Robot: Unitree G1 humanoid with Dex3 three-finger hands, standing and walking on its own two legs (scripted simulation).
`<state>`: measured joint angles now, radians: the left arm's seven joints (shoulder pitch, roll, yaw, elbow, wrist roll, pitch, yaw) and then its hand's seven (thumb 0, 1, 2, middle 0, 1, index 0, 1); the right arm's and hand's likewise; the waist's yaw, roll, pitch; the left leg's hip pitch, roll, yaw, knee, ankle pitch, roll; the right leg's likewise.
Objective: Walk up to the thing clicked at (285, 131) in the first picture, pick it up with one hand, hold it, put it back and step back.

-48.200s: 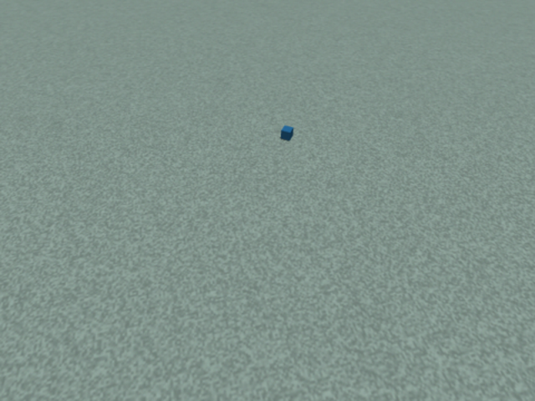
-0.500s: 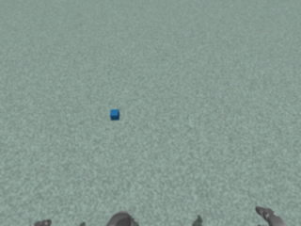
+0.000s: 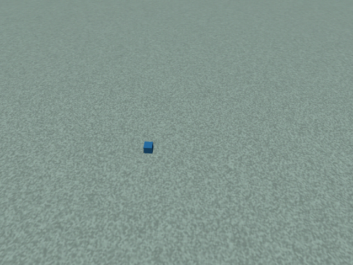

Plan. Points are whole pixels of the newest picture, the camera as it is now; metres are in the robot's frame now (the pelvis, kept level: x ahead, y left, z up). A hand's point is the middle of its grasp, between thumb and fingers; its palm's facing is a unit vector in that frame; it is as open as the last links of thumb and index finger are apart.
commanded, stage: step back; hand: left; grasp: from above
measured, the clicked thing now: (148, 147) +1.07 +0.22 -0.73
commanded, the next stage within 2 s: stand in 0.92 s
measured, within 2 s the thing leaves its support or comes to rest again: neither
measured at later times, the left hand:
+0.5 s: hand out of the picture +0.11 +0.28 -0.15, palm faces +0.00 -0.93 -0.36, open 7.4 cm
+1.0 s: hand out of the picture +0.16 +0.27 -0.14, palm faces -0.06 -0.94 -0.35, open 7.4 cm
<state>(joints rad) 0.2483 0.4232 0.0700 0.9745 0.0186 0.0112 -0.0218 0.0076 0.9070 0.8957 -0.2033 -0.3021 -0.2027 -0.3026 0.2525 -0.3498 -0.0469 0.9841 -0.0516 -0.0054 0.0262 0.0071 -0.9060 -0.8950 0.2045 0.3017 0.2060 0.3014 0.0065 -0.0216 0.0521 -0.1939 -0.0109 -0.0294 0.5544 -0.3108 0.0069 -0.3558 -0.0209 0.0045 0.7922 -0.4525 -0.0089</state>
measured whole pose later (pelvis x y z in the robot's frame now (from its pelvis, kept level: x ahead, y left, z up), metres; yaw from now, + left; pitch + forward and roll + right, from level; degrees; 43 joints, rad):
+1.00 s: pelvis +0.05 +0.02 +0.01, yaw -3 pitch -2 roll +0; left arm 0.08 0.36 0.01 1.10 0.00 -0.02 0.00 0.00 0.91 0.90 -0.20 -0.30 -0.20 -0.30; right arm 0.03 -0.34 -0.03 1.12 -0.02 -0.01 0.01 0.00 -0.91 -0.90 0.20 0.30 0.20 0.30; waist 0.00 0.00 0.07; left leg -0.15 0.03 0.06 0.39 -0.20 -0.01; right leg -0.12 -0.01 0.04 0.38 -0.22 0.02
